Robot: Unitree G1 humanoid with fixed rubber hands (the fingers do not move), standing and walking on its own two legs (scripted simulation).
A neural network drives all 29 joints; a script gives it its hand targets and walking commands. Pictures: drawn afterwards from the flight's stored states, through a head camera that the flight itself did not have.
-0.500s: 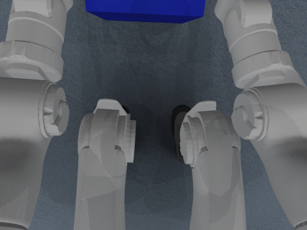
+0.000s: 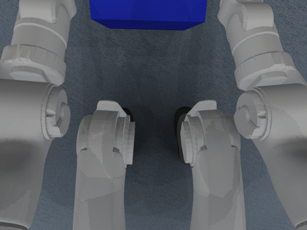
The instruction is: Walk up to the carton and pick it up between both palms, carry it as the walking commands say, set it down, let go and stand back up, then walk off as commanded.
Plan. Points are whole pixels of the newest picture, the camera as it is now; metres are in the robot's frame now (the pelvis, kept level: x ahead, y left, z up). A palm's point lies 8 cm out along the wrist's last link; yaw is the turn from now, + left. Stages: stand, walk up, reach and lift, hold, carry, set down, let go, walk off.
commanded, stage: set down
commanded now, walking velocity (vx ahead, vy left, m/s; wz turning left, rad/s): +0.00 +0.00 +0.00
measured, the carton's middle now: out of the picture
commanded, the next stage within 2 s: none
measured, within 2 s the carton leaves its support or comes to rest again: neither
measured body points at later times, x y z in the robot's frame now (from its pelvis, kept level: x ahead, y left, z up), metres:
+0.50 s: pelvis +0.00 +0.00 -0.01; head +0.38 +0.01 +0.23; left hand +0.56 +0.18 -0.20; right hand +0.56 -0.13 -0.20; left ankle +0.11 +0.11 -0.33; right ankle +0.11 -0.12 -0.33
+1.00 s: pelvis +0.00 +0.00 -0.01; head +0.38 +0.01 +0.23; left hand +0.56 +0.18 -0.20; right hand +0.56 -0.13 -0.20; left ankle +0.11 +0.11 -0.33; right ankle +0.11 -0.12 -0.33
